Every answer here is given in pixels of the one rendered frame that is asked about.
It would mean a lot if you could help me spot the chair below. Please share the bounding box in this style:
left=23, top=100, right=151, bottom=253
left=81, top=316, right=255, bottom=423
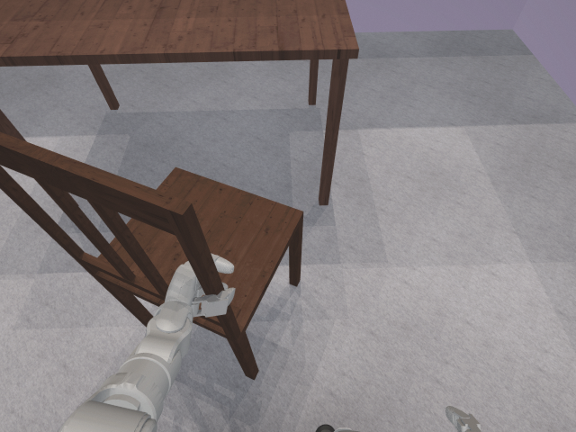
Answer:
left=0, top=132, right=303, bottom=380

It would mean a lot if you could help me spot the robot left forearm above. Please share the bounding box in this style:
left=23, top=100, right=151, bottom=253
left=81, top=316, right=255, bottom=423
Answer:
left=59, top=301, right=194, bottom=432

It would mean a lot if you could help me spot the table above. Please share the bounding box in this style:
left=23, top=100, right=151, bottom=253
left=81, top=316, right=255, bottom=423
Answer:
left=0, top=0, right=359, bottom=206

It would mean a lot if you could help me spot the robot left hand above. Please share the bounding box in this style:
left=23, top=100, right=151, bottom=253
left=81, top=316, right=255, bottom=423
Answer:
left=165, top=253, right=236, bottom=318

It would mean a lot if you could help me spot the robot right hand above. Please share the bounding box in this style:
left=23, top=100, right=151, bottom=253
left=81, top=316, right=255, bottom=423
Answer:
left=445, top=406, right=481, bottom=432

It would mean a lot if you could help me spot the robot left upper arm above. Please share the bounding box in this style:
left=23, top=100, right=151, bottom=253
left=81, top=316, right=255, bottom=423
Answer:
left=65, top=400, right=158, bottom=432

